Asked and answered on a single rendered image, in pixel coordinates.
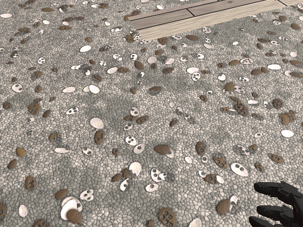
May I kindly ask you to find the robot right hand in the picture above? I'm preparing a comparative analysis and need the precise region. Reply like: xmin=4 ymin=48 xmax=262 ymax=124
xmin=249 ymin=181 xmax=303 ymax=227

